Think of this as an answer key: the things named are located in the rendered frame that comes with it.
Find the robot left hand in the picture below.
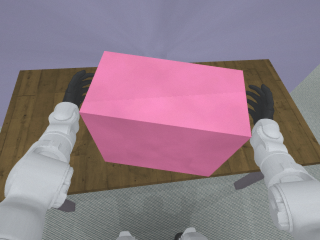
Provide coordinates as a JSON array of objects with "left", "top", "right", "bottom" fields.
[{"left": 62, "top": 70, "right": 95, "bottom": 109}]

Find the right robot upper arm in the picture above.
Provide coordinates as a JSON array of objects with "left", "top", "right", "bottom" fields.
[{"left": 268, "top": 179, "right": 320, "bottom": 240}]

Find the robot right forearm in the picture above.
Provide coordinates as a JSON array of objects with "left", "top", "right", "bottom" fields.
[{"left": 249, "top": 118, "right": 320, "bottom": 189}]

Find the robot right hand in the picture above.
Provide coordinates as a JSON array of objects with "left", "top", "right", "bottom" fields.
[{"left": 245, "top": 84, "right": 275, "bottom": 125}]

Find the left robot upper arm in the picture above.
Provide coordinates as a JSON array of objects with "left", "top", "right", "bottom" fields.
[{"left": 0, "top": 152, "right": 74, "bottom": 240}]

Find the robot left forearm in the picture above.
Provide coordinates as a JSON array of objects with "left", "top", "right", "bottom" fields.
[{"left": 4, "top": 102, "right": 80, "bottom": 197}]

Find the robot shin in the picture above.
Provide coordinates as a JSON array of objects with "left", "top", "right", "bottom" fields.
[
  {"left": 182, "top": 227, "right": 196, "bottom": 235},
  {"left": 119, "top": 231, "right": 132, "bottom": 237}
]

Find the right robot shin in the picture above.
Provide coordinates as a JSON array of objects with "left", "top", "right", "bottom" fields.
[{"left": 182, "top": 227, "right": 196, "bottom": 235}]

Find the table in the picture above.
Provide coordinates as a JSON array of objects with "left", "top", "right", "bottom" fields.
[{"left": 0, "top": 59, "right": 320, "bottom": 213}]

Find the carton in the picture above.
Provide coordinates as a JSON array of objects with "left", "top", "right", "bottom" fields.
[{"left": 79, "top": 51, "right": 252, "bottom": 177}]

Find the left robot shin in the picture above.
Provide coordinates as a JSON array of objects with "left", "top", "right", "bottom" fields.
[{"left": 119, "top": 231, "right": 132, "bottom": 237}]

